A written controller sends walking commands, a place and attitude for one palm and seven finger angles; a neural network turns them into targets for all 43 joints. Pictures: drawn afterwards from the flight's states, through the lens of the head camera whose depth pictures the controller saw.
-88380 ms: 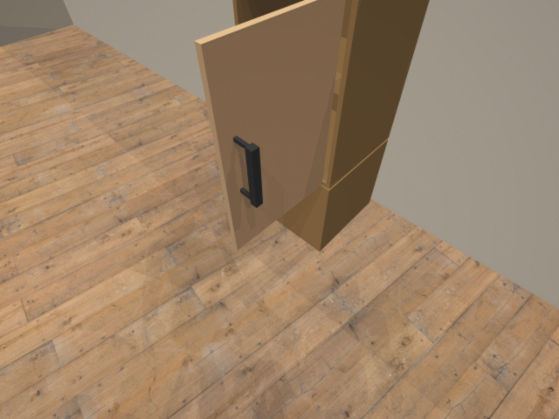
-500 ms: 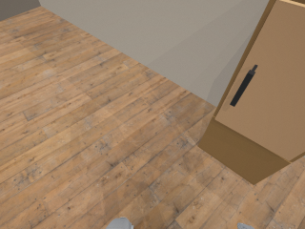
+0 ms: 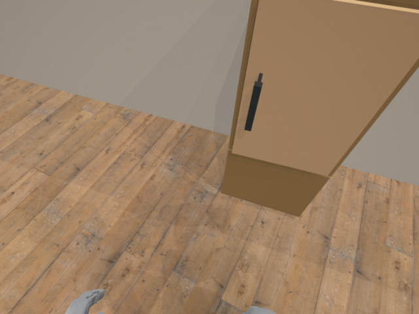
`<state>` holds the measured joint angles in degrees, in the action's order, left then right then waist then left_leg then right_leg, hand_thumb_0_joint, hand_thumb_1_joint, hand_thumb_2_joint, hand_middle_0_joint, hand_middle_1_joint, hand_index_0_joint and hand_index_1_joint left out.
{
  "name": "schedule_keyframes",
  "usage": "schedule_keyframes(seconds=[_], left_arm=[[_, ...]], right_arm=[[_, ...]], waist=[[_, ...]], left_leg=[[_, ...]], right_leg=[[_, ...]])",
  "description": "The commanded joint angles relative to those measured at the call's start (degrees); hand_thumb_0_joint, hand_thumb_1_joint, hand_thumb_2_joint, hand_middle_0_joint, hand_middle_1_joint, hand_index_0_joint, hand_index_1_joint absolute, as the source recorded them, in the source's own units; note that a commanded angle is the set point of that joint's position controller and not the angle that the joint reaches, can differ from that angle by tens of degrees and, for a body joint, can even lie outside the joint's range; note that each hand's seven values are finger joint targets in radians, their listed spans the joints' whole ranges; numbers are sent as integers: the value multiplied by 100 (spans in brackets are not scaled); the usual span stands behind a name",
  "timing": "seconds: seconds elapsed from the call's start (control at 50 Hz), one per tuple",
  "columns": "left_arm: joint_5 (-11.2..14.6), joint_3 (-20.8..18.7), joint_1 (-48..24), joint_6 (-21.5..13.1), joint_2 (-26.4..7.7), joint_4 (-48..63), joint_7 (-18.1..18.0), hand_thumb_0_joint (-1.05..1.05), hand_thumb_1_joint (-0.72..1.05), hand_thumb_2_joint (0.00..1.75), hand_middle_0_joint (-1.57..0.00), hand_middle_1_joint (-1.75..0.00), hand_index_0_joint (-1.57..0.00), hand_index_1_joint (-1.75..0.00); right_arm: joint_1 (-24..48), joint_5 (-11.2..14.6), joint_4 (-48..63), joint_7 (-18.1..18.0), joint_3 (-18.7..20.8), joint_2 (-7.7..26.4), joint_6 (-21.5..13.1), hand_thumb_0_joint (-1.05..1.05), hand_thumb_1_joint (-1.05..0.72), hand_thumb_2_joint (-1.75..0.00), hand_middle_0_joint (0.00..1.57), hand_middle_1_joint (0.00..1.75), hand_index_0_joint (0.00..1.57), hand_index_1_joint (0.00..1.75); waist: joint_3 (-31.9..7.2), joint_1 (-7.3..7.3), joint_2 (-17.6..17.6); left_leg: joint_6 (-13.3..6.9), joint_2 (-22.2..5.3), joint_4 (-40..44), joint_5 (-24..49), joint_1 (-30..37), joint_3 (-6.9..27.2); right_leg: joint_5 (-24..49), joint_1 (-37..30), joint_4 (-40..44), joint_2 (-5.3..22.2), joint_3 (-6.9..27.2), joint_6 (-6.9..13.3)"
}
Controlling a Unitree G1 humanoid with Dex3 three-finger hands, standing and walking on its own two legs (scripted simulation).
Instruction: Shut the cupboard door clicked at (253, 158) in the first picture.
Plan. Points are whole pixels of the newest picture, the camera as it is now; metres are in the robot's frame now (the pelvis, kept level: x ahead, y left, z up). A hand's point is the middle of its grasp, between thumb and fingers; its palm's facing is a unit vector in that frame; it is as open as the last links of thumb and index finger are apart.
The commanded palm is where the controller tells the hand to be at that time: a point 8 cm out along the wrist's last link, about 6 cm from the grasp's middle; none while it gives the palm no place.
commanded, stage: turn to face it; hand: left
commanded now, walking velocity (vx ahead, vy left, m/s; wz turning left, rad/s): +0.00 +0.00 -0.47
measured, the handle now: (254, 103) +0.68 -0.11 -0.04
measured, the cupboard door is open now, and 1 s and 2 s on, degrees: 3 3 3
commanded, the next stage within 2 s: take the last steps up to it in 0.48 s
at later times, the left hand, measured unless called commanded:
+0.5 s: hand out of the picture +0.13 +0.18 -0.18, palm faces -0.12 -0.98 -0.16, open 7.4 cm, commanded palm none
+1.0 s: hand (168, 258) +0.25 +0.11 -0.16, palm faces -0.40 -0.90 -0.17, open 7.4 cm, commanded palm none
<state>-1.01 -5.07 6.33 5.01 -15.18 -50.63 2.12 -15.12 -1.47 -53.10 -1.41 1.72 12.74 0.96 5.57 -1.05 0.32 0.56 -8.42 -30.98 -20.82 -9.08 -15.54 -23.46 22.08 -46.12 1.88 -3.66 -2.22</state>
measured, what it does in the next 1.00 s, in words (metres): steps on the spot, turning right: right foot, then left foot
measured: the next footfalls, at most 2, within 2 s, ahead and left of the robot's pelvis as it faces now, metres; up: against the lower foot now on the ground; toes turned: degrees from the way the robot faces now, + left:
right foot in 0.06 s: +0.05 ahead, -0.13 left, +0.00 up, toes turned -6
left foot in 0.50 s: +0.09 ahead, +0.11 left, +0.00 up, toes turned -8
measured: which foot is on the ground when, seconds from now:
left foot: down 0.00-0.06, up 0.08-0.48, down 0.50-1.00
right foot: up 0.00-0.04, down 0.06-0.50, up 0.52-1.00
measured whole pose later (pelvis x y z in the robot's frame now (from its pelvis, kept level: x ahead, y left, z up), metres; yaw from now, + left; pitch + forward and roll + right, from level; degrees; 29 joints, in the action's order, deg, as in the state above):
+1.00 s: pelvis +0.08 -0.03 +0.01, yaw -21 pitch +1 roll -1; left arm -1.5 -4.0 6.8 3.5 -13.5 -55.8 3.1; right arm -23.5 -2.3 -61.4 -1.9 2.0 11.3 -1.2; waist 3.0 -3.8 -0.8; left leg 2.6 -7.4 -22.7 -18.9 -3.6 -11.5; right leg -18.6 23.9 -41.8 3.0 -3.0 -0.6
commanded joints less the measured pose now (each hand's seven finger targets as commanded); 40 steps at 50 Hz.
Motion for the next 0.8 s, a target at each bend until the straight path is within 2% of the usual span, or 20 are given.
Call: schedule_keyframes(seconds=[0.0,0.02,0.04,0.06,0.08,0.1,0.14,0.18,0.3,0.38,0.42,0.44,0.46,0.48,0.5,0.52,0.56,0.6,0.68,0.78], left_arm=[[-34,-49,566,-287,-468,309,-24,0,90,90,-20,-30,-20,-30],[-74,-134,1165,-360,-942,147,-90,0,90,90,-20,-30,-20,-30],[-48,-248,1535,-403,-1480,35,-180,0,90,90,-20,-30,-20,-30],[40,-212,1491,-397,-1491,17,-251,0,90,90,-20,-30,-20,-30],[44,-166,1091,-383,-1268,131,-283,0,90,90,-20,-30,-20,-30],[29,-166,703,-387,-1069,228,-338,0,90,90,-20,-30,-20,-30],[48,-13,274,-415,-783,359,-325,0,90,90,-20,-30,-20,-30],[14,-4,175,-432,-734,407,-295,0,90,90,-20,-30,-20,-30],[-41,-42,523,-445,-744,206,-260,0,90,90,-20,-30,-20,-30],[-70,-103,584,-420,-785,135,-272,0,90,90,-20,-30,-20,-30],[-35,-105,426,-393,-727,93,-290,0,90,90,-20,-30,-20,-30],[10,-75,409,-375,-608,92,-289,0,90,90,-20,-30,-20,-30],[63,-18,572,-348,-334,116,-274,0,90,90,-20,-30,-20,-30],[96,39,720,-333,-82,144,-236,0,90,90,-20,-30,-20,-30],[47,36,616,-310,-195,142,-250,0,90,90,-20,-30,-20,-30],[-2,7,560,-248,-215,78,-245,0,90,90,-20,-30,-20,-30],[-8,-35,599,-237,-241,-60,-201,0,90,90,-20,-30,-20,-30],[2,-4,667,-258,-155,-144,-136,0,90,90,-20,-30,-20,-30],[-48,15,488,-270,-99,-150,-37,0,90,90,-20,-30,-20,-30],[-68,49,11,-280,-45,-60,64,0,90,90,-20,-30,-20,-30]], right_arm=[[98,40,336,2,364,1198,-100,0,-90,-90,20,30,20,30],[103,106,418,45,320,967,-99,0,-90,-90,20,30,20,30],[405,107,685,37,212,580,-68,0,-90,-90,20,30,20,30],[336,107,655,-38,197,765,45,0,-90,-90,20,30,20,30],[442,95,613,-29,216,657,79,0,-90,-90,20,30,20,30],[383,81,543,-25,226,609,88,0,-90,-90,20,30,20,30],[228,42,325,24,246,755,122,0,-90,-90,20,30,20,30],[63,25,251,61,245,674,166,0,-90,-90,20,30,20,30],[274,41,298,55,223,546,121,0,-90,-90,20,30,20,30],[326,86,317,1,163,437,18,0,-90,-90,20,30,20,30],[-117,98,154,-42,140,404,-46,0,-90,-90,20,30,20,30],[-334,103,43,-53,129,466,-105,0,-90,-90,20,30,20,30],[-384,69,27,-76,172,808,-174,0,-90,-90,20,30,20,30],[-366,10,104,-101,237,1247,-175,0,-90,-90,20,30,20,30],[-308,-13,161,-109,232,1227,-112,0,-90,-90,20,30,20,30],[-155,-42,130,-154,189,1084,-126,0,-90,-90,20,30,20,30],[54,-36,162,-200,100,825,-147,0,-90,-90,20,30,20,30],[-56,-39,138,-197,87,771,-168,0,-90,-90,20,30,20,30],[-612,-42,-93,-178,180,855,-240,0,-90,-90,20,30,20,30],[-1041,-59,-368,-168,231,839,-322,0,-90,-90,20,30,20,30]], waist=[[-871,363,701],[-1282,629,-492],[-1248,759,-1808],[-1268,644,-1473],[-726,486,-963],[-752,316,-1363],[-635,86,-1164],[-648,-29,-951],[-628,116,-759],[-694,166,-914],[-795,-46,-856],[-891,-118,-630],[-1005,-72,350],[-895,-8,1651],[-685,-41,1415],[-544,-1,1395],[-413,132,1164],[-600,97,856],[-755,-111,726],[-398,-276,709]], left_leg=[[-237,-1049,-468,3299,-173,570],[108,-545,-1655,2021,-1027,155],[389,411,-3118,-1662,-2387,320],[347,326,-3761,-1785,-2472,1286],[330,235,-3957,-1264,-2735,1521],[352,170,-3991,-880,-2794,1543],[422,99,-3877,-196,-2402,1633],[428,218,-3554,57,-2020,1544],[411,409,-2521,-43,-1950,1480],[328,543,-1217,-286,-1415,1413],[289,614,-35,455,-617,1388],[257,592,744,1129,65,1402],[21,-163,1251,1528,626,2155],[-530,-1257,1382,2460,616,3273],[-913,-1593,1446,2471,52,3363],[-949,-1466,1538,2756,-98,3131],[-882,-1055,1328,3570,-37,2515],[-821,-949,1254,3536,425,2160],[-765,-1043,1474,2568,1132,2082],[-788,-1224,1691,2333,1255,1931]], right_leg=[[1341,-1435,1837,-113,-126,297],[2651,-2542,2307,737,911,620],[5111,-2872,2359,2013,2733,1329],[4951,-2467,2501,2247,2745,1689],[4249,-2104,2610,1919,2301,1589],[3740,-1990,2667,1641,2322,1410],[3204,-1354,2788,1238,1641,1212],[2463,-912,2907,1025,1437,1131],[1908,-1133,2980,1026,1768,1269],[2573,-1168,2664,1086,2039,1390],[2654,-938,2265,902,1959,1133],[2490,-622,1946,643,1772,867],[1616,-56,1374,87,1373,555],[-134,463,572,-438,677,253],[-989,295,-257,-347,656,223],[-892,405,-844,-259,792,160],[-440,557,-1355,-175,783,111],[-199,692,-1452,-160,586,67],[227,1251,-1607,-82,496,24],[467,1585,-1200,118,402,39]])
